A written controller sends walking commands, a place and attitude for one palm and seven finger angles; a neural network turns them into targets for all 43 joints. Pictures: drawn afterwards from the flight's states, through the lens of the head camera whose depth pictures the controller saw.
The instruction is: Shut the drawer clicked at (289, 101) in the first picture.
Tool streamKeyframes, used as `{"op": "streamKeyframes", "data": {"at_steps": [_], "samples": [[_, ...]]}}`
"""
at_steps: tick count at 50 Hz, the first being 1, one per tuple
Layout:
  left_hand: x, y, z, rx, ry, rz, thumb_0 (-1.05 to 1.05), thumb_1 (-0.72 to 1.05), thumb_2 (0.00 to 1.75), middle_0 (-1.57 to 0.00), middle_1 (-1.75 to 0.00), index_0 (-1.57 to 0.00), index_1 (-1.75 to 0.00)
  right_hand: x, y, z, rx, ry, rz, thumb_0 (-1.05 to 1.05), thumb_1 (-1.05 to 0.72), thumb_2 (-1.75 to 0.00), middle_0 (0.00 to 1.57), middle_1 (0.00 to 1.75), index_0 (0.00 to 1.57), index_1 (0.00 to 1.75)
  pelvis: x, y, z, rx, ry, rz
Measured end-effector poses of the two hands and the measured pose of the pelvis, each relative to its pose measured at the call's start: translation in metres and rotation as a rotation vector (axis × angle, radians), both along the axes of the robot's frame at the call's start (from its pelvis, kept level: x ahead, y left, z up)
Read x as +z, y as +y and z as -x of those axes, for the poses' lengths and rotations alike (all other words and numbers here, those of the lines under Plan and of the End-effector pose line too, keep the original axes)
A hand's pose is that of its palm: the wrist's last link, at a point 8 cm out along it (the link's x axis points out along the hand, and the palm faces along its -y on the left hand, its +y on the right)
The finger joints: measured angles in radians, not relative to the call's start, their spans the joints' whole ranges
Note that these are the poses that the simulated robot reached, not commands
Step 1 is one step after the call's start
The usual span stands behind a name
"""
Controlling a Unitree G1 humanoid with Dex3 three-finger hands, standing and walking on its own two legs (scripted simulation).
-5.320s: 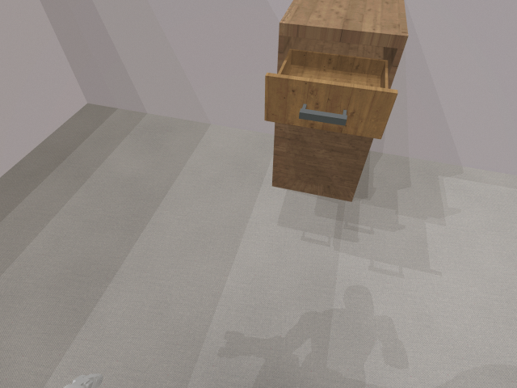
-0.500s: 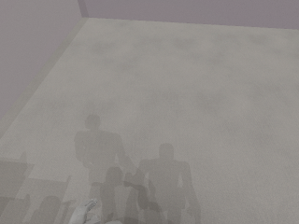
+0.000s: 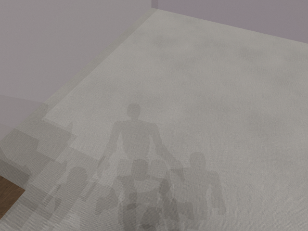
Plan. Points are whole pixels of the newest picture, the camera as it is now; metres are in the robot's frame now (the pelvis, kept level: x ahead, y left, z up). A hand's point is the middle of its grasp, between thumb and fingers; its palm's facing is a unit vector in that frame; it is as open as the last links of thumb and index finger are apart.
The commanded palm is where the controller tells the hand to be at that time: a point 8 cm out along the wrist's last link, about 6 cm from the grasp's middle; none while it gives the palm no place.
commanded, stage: turn to face it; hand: left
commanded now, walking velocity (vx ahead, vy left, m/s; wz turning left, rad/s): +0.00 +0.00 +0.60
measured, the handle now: out of the picture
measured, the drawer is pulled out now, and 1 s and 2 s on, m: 0.29 0.29 0.29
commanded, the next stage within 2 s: take the last steps up to it in 1.82 s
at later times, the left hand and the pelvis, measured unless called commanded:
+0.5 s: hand out of the picture -0.06 +0.17 -0.17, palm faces +0.38 -0.89 -0.24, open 7.3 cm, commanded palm none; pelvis -0.03 -0.03 +0.00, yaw +20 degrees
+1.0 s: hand out of the picture -0.04 +0.19 -0.14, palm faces +0.60 -0.75 -0.29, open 7.3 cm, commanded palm none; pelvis -0.02 -0.05 -0.01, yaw +38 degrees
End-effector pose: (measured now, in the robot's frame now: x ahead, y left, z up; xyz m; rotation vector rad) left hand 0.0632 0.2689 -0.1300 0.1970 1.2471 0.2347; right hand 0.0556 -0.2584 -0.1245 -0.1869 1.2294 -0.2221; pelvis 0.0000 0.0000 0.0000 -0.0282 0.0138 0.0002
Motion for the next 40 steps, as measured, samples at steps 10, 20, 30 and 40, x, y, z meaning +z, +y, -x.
{"op": "streamKeyframes", "data": {"at_steps": [10, 20, 30, 40], "samples": [[0.015, -0.053, 0.044, 0.102, -0.084, -0.028, 0.01, 0.91, 0.90, -0.20, -0.30, -0.20, -0.29, -0.018, -0.040, -0.036, 0.134, -0.019, -0.046, 0.01, -0.91, -0.90, 0.20, 0.30, 0.20, 0.30, -0.005, -0.041, 0.016, 0.141, -0.010, -0.045], [0.010, -0.075, 0.104, 0.240, -0.020, 0.025, 0.01, 0.91, 0.90, -0.20, -0.30, -0.21, -0.30, -0.010, -0.021, -0.071, 0.303, 0.016, -0.050, 0.01, -0.91, -0.90, 0.20, 0.30, 0.20, 0.30, 0.002, -0.046, 0.022, 0.278, 0.000, -0.073], [-0.025, -0.035, 0.184, 0.433, 0.090, 0.045, 0.01, 0.91, 0.90, -0.20, -0.30, -0.21, -0.30, -0.002, 0.056, -0.123, 0.512, -0.105, -0.019, 0.01, -0.91, -0.90, 0.20, 0.30, 0.20, 0.30, -0.015, -0.017, 0.033, 0.404, 0.009, -0.043], [0.002, -0.014, 0.158, 0.492, -0.054, -0.016, 0.01, 0.91, 0.90, -0.20, -0.30, -0.20, -0.29, 0.000, 0.065, -0.118, 0.581, -0.051, -0.028, 0.01, -0.91, -0.90, 0.21, 0.30, 0.21, 0.30, -0.003, -0.019, 0.031, 0.516, 0.000, -0.025]]}}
